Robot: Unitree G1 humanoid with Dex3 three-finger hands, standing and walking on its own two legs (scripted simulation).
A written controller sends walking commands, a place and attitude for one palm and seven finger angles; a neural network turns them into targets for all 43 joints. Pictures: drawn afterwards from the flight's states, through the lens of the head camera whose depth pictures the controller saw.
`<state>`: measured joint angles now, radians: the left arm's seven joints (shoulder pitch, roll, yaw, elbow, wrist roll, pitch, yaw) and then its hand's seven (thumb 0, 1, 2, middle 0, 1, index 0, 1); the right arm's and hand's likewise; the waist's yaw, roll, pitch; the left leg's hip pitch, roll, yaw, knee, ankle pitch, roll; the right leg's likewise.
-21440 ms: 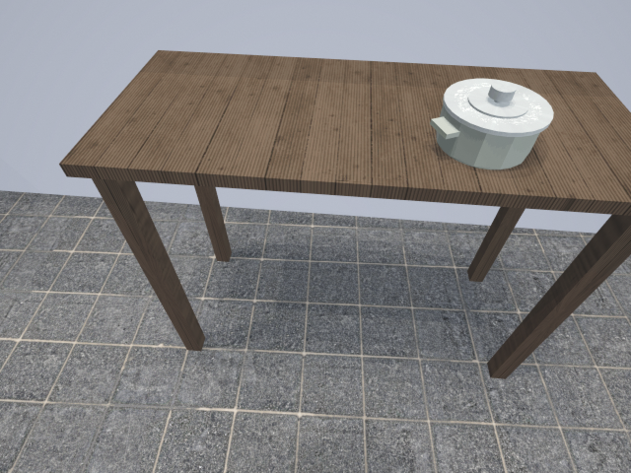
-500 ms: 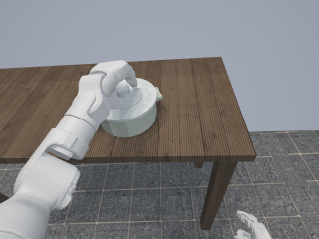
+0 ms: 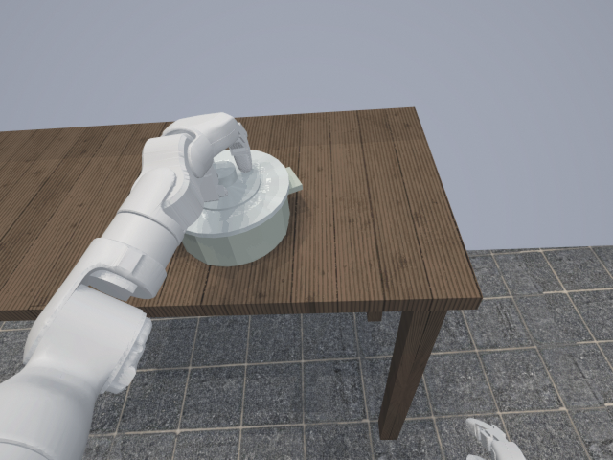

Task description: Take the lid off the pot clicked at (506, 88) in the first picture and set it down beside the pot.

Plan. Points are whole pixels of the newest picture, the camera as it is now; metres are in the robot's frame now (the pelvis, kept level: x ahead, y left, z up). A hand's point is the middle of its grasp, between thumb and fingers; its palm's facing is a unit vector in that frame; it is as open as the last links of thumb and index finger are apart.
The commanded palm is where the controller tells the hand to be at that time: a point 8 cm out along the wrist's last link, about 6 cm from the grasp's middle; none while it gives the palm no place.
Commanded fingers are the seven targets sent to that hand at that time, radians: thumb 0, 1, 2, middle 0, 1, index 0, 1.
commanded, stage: close the fingers and squeeze the knob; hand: left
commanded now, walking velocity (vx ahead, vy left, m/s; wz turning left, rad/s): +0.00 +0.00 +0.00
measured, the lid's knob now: (221, 174) +0.47 +0.12 +0.15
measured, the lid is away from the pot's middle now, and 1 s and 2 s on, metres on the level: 0.00 0.00 0.01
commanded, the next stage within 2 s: lift the lid straight up in 1.08 s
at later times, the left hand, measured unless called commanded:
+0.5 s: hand (211, 175) +0.44 +0.12 +0.17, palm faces -0.30 -0.08 -0.95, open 7.2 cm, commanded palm +0.43 +0.13 +0.23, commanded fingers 0.00 0.49 0.72 -0.84 -0.99 -0.81 -0.97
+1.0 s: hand (211, 174) +0.44 +0.13 +0.17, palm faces -0.30 -0.08 -0.95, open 7.2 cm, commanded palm +0.42 +0.13 +0.23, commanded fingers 0.00 0.66 0.90 -0.95 -1.02 -0.89 -0.98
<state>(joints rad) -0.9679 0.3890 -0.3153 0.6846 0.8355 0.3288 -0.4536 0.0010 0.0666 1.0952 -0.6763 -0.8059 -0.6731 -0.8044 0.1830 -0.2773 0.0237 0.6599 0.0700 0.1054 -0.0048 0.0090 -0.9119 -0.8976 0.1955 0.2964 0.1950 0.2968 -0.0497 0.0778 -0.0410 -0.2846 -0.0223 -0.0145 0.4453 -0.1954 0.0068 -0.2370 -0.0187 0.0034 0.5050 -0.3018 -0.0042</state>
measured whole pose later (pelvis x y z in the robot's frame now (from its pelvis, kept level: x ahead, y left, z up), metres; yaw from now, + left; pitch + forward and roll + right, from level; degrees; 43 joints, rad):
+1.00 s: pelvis +0.00 +0.01 +0.00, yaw +0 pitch +2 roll +1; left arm -0.98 0.38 -0.33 0.69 0.84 0.34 -0.45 0.00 0.28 0.74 -0.78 -0.94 -0.71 -0.89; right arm 0.19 -0.27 0.02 0.66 0.07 0.11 0.00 0.01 -0.91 -0.90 0.20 0.30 0.20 0.30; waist -0.05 0.07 -0.04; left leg -0.29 -0.03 -0.01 0.45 -0.20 0.02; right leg -0.24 -0.03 0.01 0.49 -0.30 0.01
